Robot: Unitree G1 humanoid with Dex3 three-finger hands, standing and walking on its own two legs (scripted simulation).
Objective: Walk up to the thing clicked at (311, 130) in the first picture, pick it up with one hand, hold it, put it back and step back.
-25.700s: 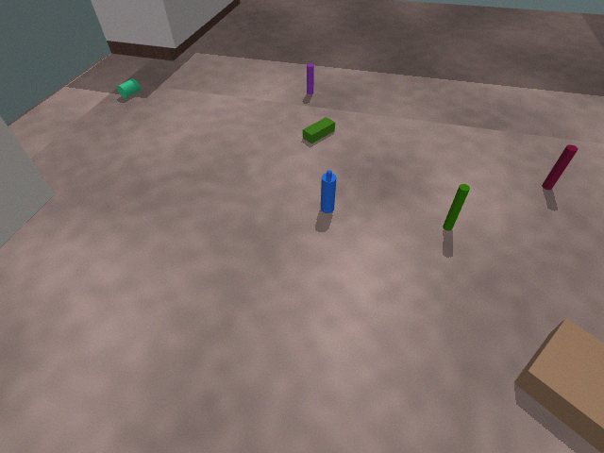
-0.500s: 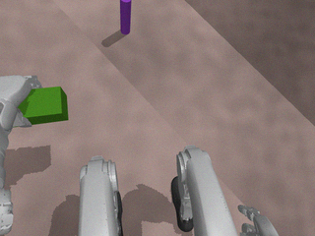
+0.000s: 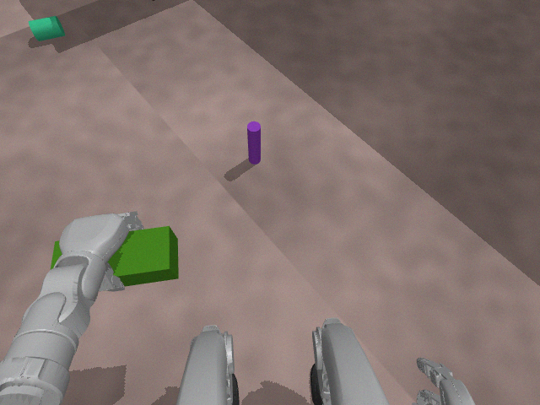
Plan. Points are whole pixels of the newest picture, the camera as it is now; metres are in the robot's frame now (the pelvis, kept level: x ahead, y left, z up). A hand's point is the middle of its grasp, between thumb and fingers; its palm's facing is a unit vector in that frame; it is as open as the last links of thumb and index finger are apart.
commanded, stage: lift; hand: left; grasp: from above
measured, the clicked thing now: (118, 260) +0.38 +0.26 -0.11
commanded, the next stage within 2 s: hold in 0.60 s
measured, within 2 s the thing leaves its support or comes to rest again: neither
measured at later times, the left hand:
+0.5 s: hand (99, 230) +0.37 +0.23 +0.04, palm faces -0.42 -0.09 -0.90, open 10.5 cm
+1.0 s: hand (84, 202) +0.38 +0.22 +0.10, palm faces -0.45 -0.06 -0.89, open 10.4 cm
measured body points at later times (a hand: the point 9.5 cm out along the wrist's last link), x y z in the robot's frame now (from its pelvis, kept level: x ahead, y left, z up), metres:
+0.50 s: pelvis +0.04 -0.01 +0.11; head +0.10 -0.01 +0.56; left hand +0.39 +0.23 +0.10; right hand +0.14 -0.28 -0.01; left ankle +0.08 +0.12 -0.57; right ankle +0.08 -0.15 -0.57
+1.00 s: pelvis +0.07 +0.00 +0.15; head +0.10 -0.02 +0.60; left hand +0.40 +0.22 +0.15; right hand +0.19 -0.27 +0.03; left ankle +0.08 +0.12 -0.57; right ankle +0.08 -0.15 -0.57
